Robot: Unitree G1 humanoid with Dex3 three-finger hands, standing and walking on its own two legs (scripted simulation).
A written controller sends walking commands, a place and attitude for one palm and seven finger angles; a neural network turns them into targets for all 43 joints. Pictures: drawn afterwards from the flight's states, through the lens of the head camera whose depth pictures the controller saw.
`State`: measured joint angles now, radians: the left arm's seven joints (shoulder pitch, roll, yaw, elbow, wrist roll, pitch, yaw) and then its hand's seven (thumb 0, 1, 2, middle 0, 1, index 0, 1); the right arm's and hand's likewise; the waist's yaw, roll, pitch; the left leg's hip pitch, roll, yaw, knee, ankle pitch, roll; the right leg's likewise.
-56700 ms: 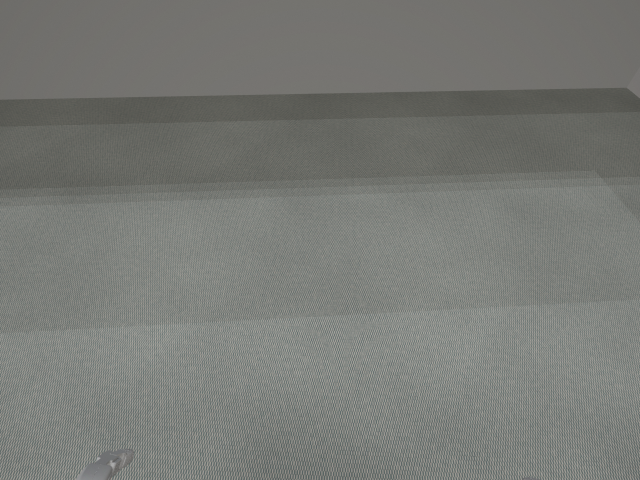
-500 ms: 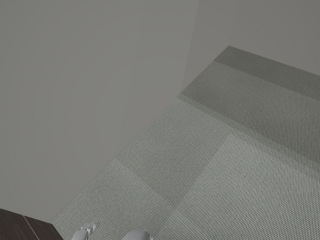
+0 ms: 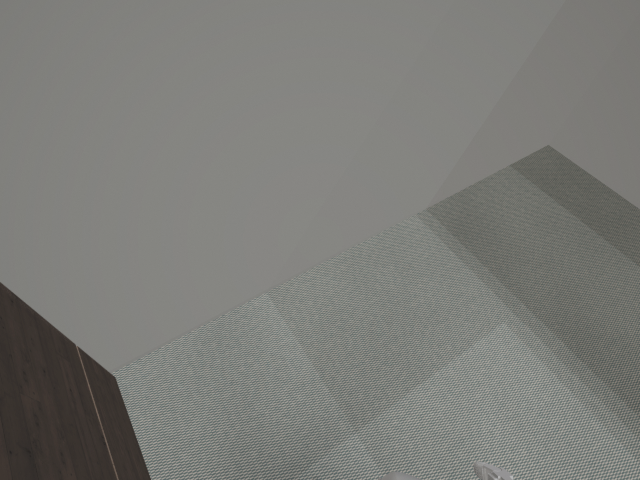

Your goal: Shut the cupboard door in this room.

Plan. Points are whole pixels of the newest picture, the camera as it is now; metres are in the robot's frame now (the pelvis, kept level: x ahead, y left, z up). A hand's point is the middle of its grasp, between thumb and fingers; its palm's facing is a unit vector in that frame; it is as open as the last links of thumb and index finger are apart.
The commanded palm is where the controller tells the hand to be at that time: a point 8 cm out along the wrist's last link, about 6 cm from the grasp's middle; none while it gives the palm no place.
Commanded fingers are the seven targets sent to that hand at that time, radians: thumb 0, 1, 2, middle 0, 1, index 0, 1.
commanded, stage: turn or walk to find it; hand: left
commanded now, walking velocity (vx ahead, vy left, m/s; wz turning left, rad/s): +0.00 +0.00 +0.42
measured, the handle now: out of the picture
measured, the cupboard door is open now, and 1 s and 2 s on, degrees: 76 76 76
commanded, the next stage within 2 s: none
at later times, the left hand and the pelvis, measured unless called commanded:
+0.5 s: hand out of the picture +0.10 +0.14 -0.13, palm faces +0.21 -0.94 -0.28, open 7.4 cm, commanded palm none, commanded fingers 0.00 0.90 0.90 -0.20 -0.30 -0.20 -0.30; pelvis +0.03 -0.06 +0.00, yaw +13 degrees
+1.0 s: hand out of the picture -0.06 +0.17 -0.18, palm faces +0.49 -0.84 -0.24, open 7.4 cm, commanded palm none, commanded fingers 0.00 0.90 0.90 -0.20 -0.30 -0.20 -0.30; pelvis +0.03 -0.03 +0.00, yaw +26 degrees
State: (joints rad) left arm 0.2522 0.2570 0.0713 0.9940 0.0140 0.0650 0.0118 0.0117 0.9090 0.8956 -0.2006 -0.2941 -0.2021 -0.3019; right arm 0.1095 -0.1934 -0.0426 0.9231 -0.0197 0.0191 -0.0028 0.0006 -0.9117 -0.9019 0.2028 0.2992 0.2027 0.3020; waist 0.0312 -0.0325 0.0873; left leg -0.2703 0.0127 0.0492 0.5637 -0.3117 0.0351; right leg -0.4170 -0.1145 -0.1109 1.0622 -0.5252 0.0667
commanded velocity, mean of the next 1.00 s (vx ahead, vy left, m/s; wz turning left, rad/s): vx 0.00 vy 0.00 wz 0.42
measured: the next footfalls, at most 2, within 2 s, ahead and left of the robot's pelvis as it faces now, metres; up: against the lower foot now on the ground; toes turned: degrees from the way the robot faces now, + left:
right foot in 0.36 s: +0.08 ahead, -0.14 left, +0.00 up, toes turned +4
left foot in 0.88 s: +0.02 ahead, +0.08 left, +0.00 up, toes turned +29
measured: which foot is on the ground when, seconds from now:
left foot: down 0.00-0.36, up 0.38-0.86, down 0.88-1.00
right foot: up 0.00-0.34, down 0.36-0.88, up 0.90-1.00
